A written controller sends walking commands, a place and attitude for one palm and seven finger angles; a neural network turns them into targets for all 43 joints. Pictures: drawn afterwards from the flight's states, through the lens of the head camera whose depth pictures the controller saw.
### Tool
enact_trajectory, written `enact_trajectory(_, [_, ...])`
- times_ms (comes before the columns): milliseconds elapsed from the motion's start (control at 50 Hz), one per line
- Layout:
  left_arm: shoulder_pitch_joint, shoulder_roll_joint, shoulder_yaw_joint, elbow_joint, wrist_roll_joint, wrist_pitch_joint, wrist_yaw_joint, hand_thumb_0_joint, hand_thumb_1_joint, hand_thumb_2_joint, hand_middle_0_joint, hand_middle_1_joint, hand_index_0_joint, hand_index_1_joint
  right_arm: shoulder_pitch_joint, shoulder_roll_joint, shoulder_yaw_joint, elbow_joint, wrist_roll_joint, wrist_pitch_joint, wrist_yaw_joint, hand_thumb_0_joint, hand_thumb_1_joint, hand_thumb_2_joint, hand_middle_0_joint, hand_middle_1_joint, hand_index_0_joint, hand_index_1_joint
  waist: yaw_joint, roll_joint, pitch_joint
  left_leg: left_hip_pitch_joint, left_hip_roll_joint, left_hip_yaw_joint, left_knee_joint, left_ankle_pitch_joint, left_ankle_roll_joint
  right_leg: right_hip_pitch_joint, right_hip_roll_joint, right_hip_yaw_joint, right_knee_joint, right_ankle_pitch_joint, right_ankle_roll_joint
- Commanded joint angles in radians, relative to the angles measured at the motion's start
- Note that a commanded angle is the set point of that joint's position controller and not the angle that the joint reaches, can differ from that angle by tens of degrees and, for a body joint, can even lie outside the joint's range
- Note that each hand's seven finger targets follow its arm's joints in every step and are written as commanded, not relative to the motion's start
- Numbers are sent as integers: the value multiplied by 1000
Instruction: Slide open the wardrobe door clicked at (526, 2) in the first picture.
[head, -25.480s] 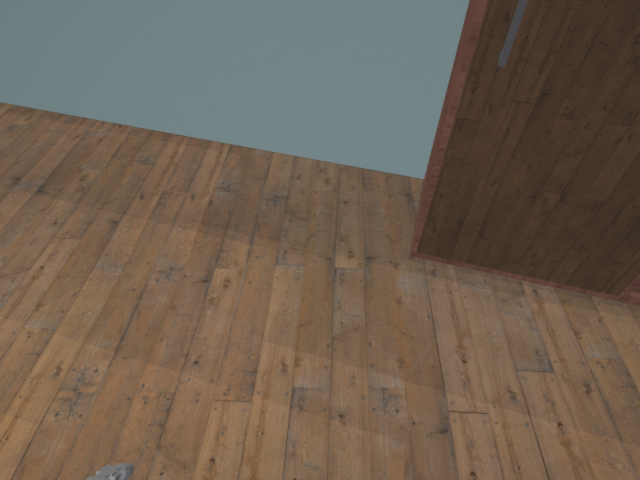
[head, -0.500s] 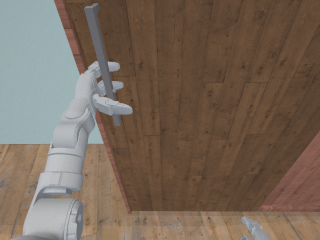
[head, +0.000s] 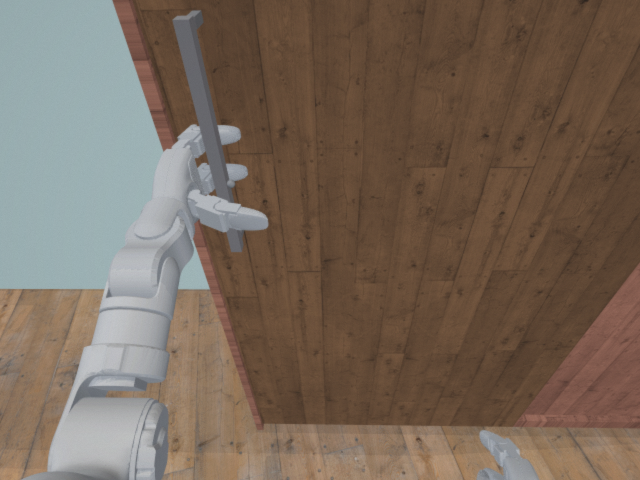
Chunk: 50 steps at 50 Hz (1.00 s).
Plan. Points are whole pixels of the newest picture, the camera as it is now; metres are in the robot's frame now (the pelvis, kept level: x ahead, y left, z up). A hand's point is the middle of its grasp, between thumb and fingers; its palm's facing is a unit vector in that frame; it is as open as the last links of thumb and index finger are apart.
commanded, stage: slide the fingers in behind the handle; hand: left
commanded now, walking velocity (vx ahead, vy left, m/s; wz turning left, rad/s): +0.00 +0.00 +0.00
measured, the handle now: (219, 150) +0.45 +0.17 +0.22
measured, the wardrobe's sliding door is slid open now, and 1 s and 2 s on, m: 0.00 0.00 0.00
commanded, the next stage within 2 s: grip the handle and tug to test in 0.08 s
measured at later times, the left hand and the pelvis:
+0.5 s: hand (227, 179) +0.40 +0.15 +0.22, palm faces +0.05 -1.00 +0.02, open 11.5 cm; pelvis +0.00 +0.01 +0.00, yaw +0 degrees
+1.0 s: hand (230, 184) +0.40 +0.14 +0.21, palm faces +0.06 -1.00 +0.01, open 5.5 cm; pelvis +0.00 +0.01 +0.00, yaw -1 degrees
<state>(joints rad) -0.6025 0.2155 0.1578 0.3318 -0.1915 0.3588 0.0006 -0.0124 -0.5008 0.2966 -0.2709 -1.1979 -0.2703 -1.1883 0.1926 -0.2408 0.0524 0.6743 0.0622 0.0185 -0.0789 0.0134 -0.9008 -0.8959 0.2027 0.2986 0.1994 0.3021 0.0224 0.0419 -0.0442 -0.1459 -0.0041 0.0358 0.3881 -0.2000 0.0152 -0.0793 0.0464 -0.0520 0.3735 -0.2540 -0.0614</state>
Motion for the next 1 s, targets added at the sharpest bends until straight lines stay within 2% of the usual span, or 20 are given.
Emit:
enact_trajectory(0, [-450, 175, 62, -222, -16, -71, -7, 0, -500, 300, -300, -1200, -300, -1200, -150, -112, -35, -157, -2, -50, -13, 0, -900, -900, 200, 300, 200, 300, 7, -94, -242, 132, 2, -31, -1, 241, 41, 3, -44, 58, -51, 375, 45])
enact_trajectory(20, [-477, 150, 37, -233, -19, -72, -10, 0, -500, 300, -300, -1200, -300, -1200, -151, -110, -32, -157, -3, -51, -13, 0, -900, -900, 200, 300, 200, 300, -2, -80, -245, 131, -1, -33, -2, 241, 42, 1, -46, 58, -47, 378, 45])
enact_trajectory(40, [-473, 179, 69, -219, -18, -70, -6, 0, -500, 300, -300, -1200, -300, -1200, -149, -109, -34, -153, -3, -51, -14, 0, -900, -900, 200, 300, 200, 300, 4, -81, -238, 128, 0, -34, -1, 236, 41, -3, -45, 60, -51, 372, 43])
enact_trajectory(120, [-481, 153, 42, -202, -15, -67, -5, 0, -500, 300, -300, -1200, -300, -1200, -148, -109, -31, -154, -2, -50, -14, 0, -900, -900, 200, 300, 200, 300, -3, -74, -216, 125, 2, -35, -5, 218, 41, -23, -43, 56, -58, 332, 41])
enact_trajectory(160, [-520, 171, 46, -202, -4, -66, 1, 0, -500, 300, -300, -1200, -300, -1200, -142, -109, -32, -148, -3, -49, -16, 0, -900, -900, 200, 300, 200, 300, -8, -52, -225, 128, 3, -37, -4, 211, 39, -29, -42, 58, -58, 310, 37])
enact_trajectory(260, [-572, 170, 40, -175, -3, -80, 10, 0, -267, 400, -325, -1233, -325, -1233, -130, -110, -32, -140, -5, -53, -20, 0, -900, -900, 200, 300, 200, 300, -20, -57, -225, 129, 5, -45, -6, 193, 39, -42, -40, 58, -64, 277, 35])
enact_trajectory(300, [-542, 201, 67, -171, -6, -94, 11, 0, -173, 440, -335, -1247, -335, -1247, -127, -116, -35, -142, -6, -53, -21, 0, -900, -900, 200, 300, 200, 300, -8, -77, -246, 131, 7, -43, -9, 204, 39, -17, -40, 57, -61, 289, 36])
enact_trajectory(320, [-561, 170, 46, -186, -9, -102, 7, 0, -127, 460, -340, -1253, -340, -1253, -130, -110, -33, -144, -6, -56, -20, 0, -900, -900, 200, 300, 200, 300, -12, -67, -258, 138, 4, -45, -8, 219, 40, -15, -40, 56, -55, 308, 34])
enact_trajectory(380, [-529, 155, 43, -206, -7, -114, 2, 0, 13, 520, -355, -1273, -355, -1273, -127, -105, -37, -151, -6, -60, -16, 0, -900, -900, 200, 300, 200, 300, -3, -43, -298, 159, 4, -39, 2, 267, 37, 4, -38, 54, -42, 362, 30])
enact_trajectory(420, [-472, 175, 62, -171, -9, -106, -2, 0, 107, 560, -365, -1287, -365, -1287, -120, -111, -38, -145, -3, -55, -13, 0, -900, -900, 200, 300, 200, 300, 1, -62, -263, 144, 9, -40, -2, 266, 36, -2, -37, 50, -46, 362, 32])
enact_trajectory(440, [-482, 136, 27, -171, -10, -97, -8, 0, 153, 580, -370, -1293, -370, -1293, -124, -110, -36, -148, -3, -55, -12, 0, -900, -900, 200, 300, 200, 300, -6, -62, -245, 137, 7, -37, -5, 246, 36, -15, -37, 50, -50, 343, 34])
enact_trajectory(520, [-455, 178, 70, -167, -10, -70, 0, 0, 340, 660, -390, -1320, -390, -1320, -130, -115, -37, -152, 0, -48, -12, 0, -900, -900, 200, 300, 200, 300, 5, -79, -216, 124, 10, -38, -10, 232, 36, -21, -36, 47, -58, 319, 33])
enact_trajectory(560, [-481, 174, 65, -195, -9, -67, 4, 0, 433, 700, -400, -1333, -400, -1333, -134, -112, -36, -155, -2, -48, -14, 0, -900, -900, 200, 300, 200, 300, 2, -86, -228, 124, 9, -38, -10, 232, 37, -15, -36, 49, -56, 319, 33])
enact_trajectory(660, [-535, 140, 24, -265, 0, -100, 17, 0, 667, 800, -425, -1367, -425, -1367, -134, -105, -36, -153, -5, -58, -13, 0, -900, -900, 200, 300, 200, 300, -10, -29, -258, 172, 13, -47, -2, 254, 33, -33, -31, 49, -51, 307, 25])
enact_trajectory(720, [-516, 174, 53, -241, -3, -99, 16, 0, 807, 860, -440, -1387, -440, -1387, -130, -112, -36, -148, -7, -53, -15, 0, -900, -900, 200, 300, 200, 300, -7, -55, -259, 160, 13, -46, -8, 256, 33, -13, -33, 48, -53, 321, 28])
enact_trajectory(740, [-526, 143, 26, -235, -3, -96, 11, 0, 853, 880, -445, -1393, -445, -1393, -134, -107, -34, -149, -7, -54, -16, 0, -900, -900, 200, 300, 200, 300, -11, -50, -253, 160, 10, -46, -5, 257, 33, -18, -33, 48, -51, 324, 27])
enact_trajectory(760, [-536, 158, 43, -240, -5, -97, 11, 0, 900, 900, -450, -1400, -450, -1400, -129, -109, -37, -149, -8, -57, -17, 0, -900, -900, 200, 300, 200, 300, -11, -67, -268, 166, 11, -46, -5, 264, 34, -13, -32, 48, -51, 336, 29])
enact_trajectory(800, [-477, 188, 71, -234, -3, -96, 10, 0, 900, 900, -450, -1400, -450, -1400, -131, -113, -39, -153, -7, -52, -15, 0, -900, -900, 200, 300, 200, 300, 6, -59, -279, 166, 12, -40, -6, 281, 32, 8, -33, 47, -47, 352, 28])
enact_trajectory(820, [-506, 155, 40, -254, -5, -97, 7, 0, 900, 900, -450, -1400, -450, -1400, -139, -108, -35, -155, -8, -53, -15, 0, -900, -900, 200, 300, 200, 300, -2, -28, -278, 171, 9, -40, -4, 291, 32, 3, -36, 49, -45, 366, 27])
enact_trajectory(980, [-468, 158, 55, -292, -8, -92, 11, 0, 900, 900, -450, -1400, -450, -1400, -143, -107, -37, -161, -8, -50, -8, 0, -900, -900, 200, 300, 200, 300, 7, -63, -284, 170, 10, -38, 1, 326, 31, 25, -34, 45, -36, 418, 26])
